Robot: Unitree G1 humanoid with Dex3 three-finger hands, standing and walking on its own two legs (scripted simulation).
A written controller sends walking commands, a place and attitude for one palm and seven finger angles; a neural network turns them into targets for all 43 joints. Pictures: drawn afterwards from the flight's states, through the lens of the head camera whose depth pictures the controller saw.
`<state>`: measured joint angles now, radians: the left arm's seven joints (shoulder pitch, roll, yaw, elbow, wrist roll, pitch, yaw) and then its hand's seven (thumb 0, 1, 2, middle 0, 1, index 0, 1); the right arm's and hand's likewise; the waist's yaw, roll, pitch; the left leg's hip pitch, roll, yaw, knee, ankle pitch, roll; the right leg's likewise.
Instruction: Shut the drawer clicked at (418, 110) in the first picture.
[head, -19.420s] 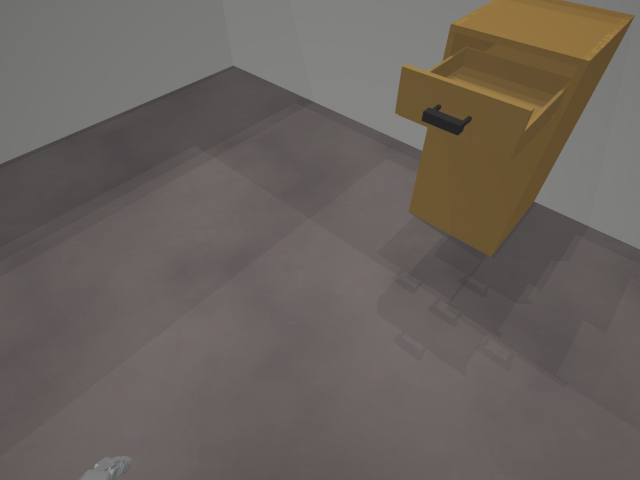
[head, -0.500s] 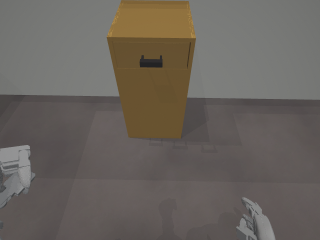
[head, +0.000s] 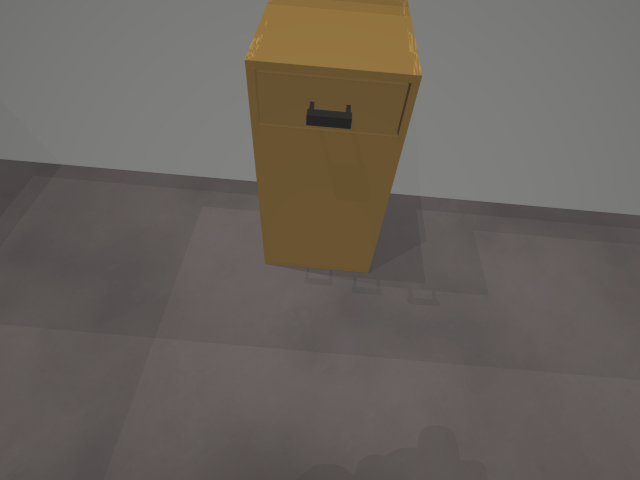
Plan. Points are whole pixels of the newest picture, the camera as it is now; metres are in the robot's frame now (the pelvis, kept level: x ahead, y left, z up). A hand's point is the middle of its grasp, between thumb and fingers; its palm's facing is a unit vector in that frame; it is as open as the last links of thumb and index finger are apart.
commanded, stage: let the arm hang, fingers relaxed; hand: left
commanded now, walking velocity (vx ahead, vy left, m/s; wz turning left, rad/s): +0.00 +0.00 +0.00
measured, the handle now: (329, 113) +0.90 +0.04 -0.06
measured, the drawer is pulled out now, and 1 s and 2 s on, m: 0.00 0.00 0.00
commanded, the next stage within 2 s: look to check the result in 0.72 s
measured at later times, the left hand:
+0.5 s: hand out of the picture -0.01 +0.16 -0.17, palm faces +0.02 -0.99 -0.16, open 7.2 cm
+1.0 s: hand out of the picture -0.02 +0.15 -0.17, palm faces +0.02 -0.99 -0.16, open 7.4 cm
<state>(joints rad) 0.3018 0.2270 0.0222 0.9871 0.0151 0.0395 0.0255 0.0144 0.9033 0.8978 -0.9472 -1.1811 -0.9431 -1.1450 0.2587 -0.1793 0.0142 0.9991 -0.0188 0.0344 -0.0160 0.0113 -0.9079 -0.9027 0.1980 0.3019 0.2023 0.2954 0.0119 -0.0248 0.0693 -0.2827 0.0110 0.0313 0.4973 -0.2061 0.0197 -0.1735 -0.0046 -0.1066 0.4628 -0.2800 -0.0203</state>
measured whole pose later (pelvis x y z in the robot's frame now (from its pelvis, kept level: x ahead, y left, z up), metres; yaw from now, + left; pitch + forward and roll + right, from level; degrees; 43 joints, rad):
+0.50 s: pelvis +0.00 +0.01 +0.00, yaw -2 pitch -2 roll +0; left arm 0.31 0.09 0.00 1.14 0.01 0.00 0.03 0.00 0.91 0.90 -0.22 -0.33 -0.22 -0.33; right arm 0.32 -0.09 -0.01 1.14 -0.01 0.00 -0.04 0.01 -0.91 -0.90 0.20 0.30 0.20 0.30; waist 0.00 0.02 0.02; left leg -0.22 -0.02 0.07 0.41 -0.16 0.04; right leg -0.16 -0.03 -0.07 0.44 -0.26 0.00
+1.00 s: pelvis +0.00 +0.00 +0.00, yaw -2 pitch -2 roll +0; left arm 0.33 0.10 0.01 1.15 0.01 -0.01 0.04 0.00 0.91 0.90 -0.20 -0.29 -0.20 -0.30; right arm 0.32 -0.10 -0.01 1.15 -0.01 0.00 -0.04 0.01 -0.91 -0.90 0.20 0.30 0.20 0.30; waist 0.00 0.01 0.05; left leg -0.21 0.01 0.06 0.42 -0.18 0.01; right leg -0.13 0.00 -0.07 0.43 -0.26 -0.02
